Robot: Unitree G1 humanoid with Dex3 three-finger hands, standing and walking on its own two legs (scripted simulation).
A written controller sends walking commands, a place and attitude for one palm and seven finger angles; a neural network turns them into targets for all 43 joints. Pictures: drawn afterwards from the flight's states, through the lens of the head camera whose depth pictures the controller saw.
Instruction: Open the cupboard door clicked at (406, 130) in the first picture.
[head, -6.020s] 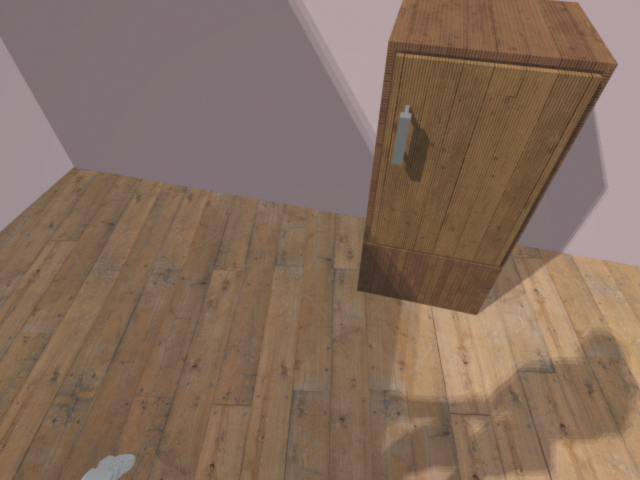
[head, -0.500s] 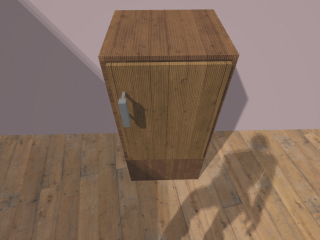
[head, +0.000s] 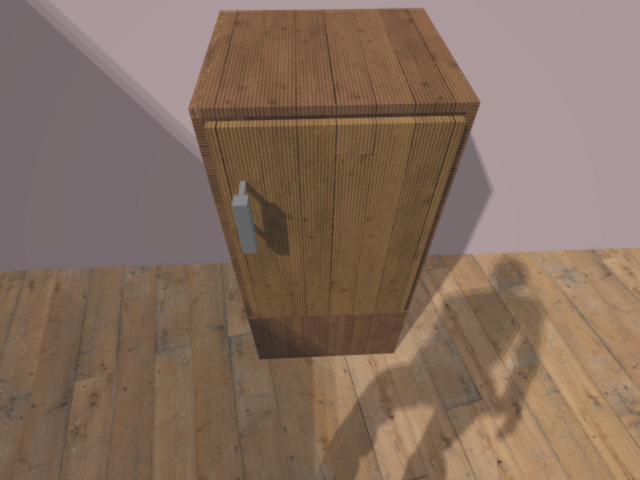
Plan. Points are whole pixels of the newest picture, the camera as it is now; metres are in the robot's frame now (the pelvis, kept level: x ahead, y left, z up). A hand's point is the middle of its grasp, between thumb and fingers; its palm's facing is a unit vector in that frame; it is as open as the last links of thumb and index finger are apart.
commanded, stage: look again from close up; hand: left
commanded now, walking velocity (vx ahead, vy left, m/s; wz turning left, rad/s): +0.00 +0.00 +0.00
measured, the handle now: (246, 217) +0.54 +0.17 -0.03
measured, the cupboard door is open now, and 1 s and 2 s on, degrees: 0 0 0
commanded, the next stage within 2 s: shuffle to correct the standing spot in 0.42 s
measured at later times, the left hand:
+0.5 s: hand out of the picture -0.03 +0.24 -0.18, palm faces +0.01 -0.98 -0.20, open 7.3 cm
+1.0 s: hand out of the picture -0.02 +0.16 -0.18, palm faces +0.07 -0.98 -0.17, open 7.3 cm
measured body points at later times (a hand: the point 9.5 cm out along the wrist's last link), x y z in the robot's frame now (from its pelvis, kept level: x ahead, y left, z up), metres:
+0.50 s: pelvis -0.02 +0.05 +0.00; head -0.01 +0.07 +0.45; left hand -0.03 +0.29 -0.16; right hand -0.01 -0.17 -0.15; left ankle +0.01 +0.11 -0.74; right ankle -0.07 -0.07 -0.74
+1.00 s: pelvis -0.01 -0.01 +0.00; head +0.00 +0.00 +0.45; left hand -0.02 +0.21 -0.16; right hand +0.01 -0.25 -0.16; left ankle +0.01 +0.11 -0.73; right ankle +0.00 -0.13 -0.74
